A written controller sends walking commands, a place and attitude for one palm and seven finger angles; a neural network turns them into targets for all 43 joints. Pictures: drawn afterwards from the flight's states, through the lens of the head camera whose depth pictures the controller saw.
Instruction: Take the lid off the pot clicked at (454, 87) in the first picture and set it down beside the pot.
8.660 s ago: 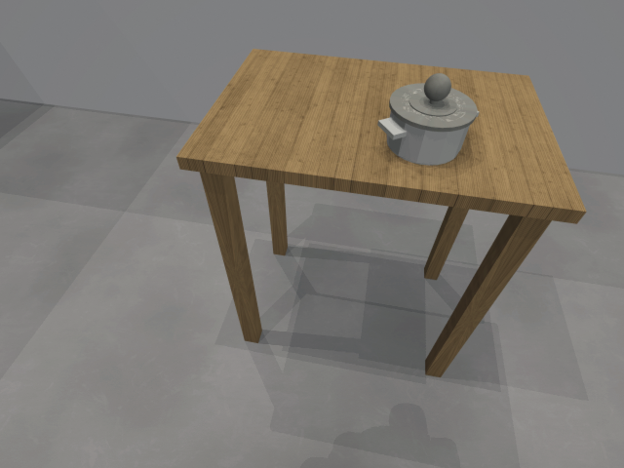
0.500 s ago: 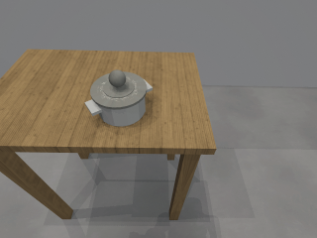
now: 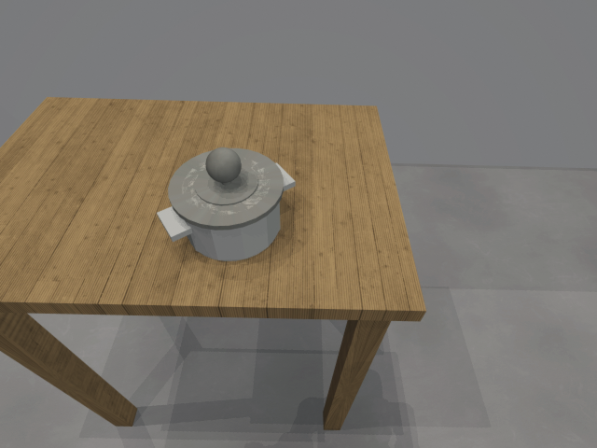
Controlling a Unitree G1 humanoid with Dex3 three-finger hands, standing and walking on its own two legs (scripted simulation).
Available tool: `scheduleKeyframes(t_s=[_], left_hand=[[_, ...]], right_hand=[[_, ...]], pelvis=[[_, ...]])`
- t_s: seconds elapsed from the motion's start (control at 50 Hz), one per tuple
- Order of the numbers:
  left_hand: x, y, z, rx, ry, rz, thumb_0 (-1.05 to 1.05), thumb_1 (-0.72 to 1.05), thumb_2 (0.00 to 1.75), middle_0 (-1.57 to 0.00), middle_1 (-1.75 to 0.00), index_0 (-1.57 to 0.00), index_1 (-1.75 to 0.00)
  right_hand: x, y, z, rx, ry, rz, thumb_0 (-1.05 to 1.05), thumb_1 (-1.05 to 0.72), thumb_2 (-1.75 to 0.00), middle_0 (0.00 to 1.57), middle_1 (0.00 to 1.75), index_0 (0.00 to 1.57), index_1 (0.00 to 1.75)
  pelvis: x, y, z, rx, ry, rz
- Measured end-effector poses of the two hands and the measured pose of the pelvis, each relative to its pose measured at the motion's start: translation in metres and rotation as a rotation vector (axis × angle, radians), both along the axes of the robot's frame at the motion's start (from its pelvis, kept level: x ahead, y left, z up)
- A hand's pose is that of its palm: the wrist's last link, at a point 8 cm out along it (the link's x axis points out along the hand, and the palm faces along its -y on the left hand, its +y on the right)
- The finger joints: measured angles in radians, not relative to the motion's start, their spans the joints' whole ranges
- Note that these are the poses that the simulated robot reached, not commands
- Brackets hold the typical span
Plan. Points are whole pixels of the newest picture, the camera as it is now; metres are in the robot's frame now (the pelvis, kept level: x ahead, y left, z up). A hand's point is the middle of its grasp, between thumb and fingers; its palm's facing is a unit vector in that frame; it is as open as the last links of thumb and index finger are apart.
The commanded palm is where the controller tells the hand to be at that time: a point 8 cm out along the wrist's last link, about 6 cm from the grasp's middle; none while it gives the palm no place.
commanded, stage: come to a stop and stand still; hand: left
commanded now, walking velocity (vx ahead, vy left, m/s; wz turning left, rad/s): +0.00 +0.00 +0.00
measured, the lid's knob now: (223, 165) +0.42 +0.14 +0.17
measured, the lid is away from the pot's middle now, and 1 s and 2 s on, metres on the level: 0.00 0.00 0.00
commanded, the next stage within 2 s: look again from close up in 0.16 s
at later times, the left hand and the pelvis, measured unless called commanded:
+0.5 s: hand out of the picture +0.03 +0.19 -0.17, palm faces +0.02 -0.97 -0.23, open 7.4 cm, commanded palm none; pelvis +0.01 +0.00 +0.00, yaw -1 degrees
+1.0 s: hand out of the picture +0.01 +0.17 -0.17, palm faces +0.03 -0.98 -0.21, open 7.4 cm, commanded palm none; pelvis +0.00 +0.00 +0.01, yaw -1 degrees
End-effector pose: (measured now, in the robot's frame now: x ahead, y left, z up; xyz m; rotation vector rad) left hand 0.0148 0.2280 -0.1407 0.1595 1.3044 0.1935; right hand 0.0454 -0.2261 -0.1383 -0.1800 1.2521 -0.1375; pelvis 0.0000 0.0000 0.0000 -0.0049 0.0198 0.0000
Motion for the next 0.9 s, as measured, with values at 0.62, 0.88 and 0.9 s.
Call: scheduleKeyframes(t_s=[0.62, 0.88, 0.9], left_hand=[[0.004, 0.002, 0.001, -0.01, 0.054, -0.022, 0.0, 0.91, 0.89, -0.2, -0.3, -0.2, -0.3], [-0.005, -0.005, 0.002, -0.021, 0.067, -0.011, 0.0, 0.91, 0.9, -0.2, -0.3, -0.2, -0.3], [-0.006, -0.005, 0.002, -0.021, 0.065, -0.01, 0.0, 0.91, 0.9, -0.2, -0.3, -0.2, -0.3]], right_hand=[[-0.033, -0.006, 0.004, -0.019, 0.125, -0.037, 0.0, -0.9, -0.9, 0.2, 0.3, 0.2, 0.3], [-0.032, -0.003, 0.003, -0.008, 0.112, -0.035, 0.0, -0.91, -0.9, 0.2, 0.3, 0.2, 0.3], [-0.032, -0.003, 0.003, -0.008, 0.112, -0.034, 0.0, -0.91, -0.9, 0.2, 0.3, 0.2, 0.3]], pelvis=[[0.007, -0.002, 0.005, 0.012, 0.0, -0.011], [0.003, -0.003, 0.006, 0.014, -0.003, -0.012], [0.002, -0.004, 0.006, 0.015, -0.003, -0.012]])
